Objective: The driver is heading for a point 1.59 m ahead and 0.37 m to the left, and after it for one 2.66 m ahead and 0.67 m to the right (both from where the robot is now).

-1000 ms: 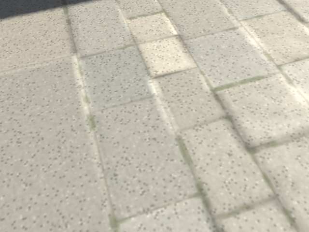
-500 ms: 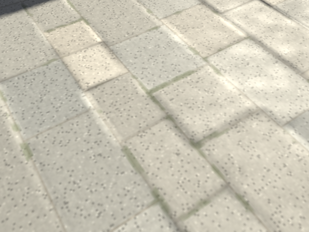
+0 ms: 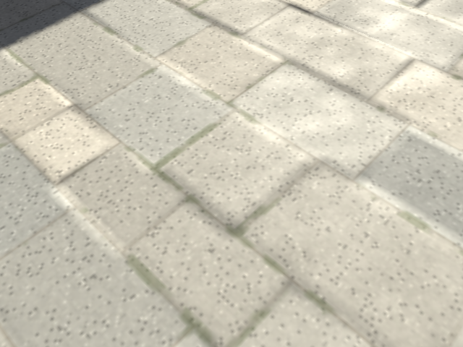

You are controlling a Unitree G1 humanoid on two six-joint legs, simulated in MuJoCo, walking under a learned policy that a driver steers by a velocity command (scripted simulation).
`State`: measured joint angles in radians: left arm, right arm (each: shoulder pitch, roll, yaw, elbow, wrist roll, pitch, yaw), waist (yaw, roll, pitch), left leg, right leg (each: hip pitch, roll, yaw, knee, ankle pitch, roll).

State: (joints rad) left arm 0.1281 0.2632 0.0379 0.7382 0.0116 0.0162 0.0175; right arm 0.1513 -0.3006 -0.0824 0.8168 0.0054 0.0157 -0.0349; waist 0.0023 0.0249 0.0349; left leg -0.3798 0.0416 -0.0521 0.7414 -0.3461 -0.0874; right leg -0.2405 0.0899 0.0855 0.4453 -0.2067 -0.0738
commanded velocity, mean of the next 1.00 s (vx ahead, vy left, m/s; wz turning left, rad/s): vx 0.00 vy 0.00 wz -0.04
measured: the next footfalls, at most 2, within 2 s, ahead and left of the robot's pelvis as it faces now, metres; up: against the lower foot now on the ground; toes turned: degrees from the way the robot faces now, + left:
left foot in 0.08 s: +0.04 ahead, +0.16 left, +0.00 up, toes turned -2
left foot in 1.98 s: +0.45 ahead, +0.14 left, +0.00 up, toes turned +9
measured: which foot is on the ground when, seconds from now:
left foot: up 0.00-0.06, down 0.08-1.00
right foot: down 0.00-1.00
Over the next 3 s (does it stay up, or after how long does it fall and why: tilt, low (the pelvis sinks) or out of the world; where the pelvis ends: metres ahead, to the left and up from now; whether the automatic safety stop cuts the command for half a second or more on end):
stays up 0.82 0.21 -0.02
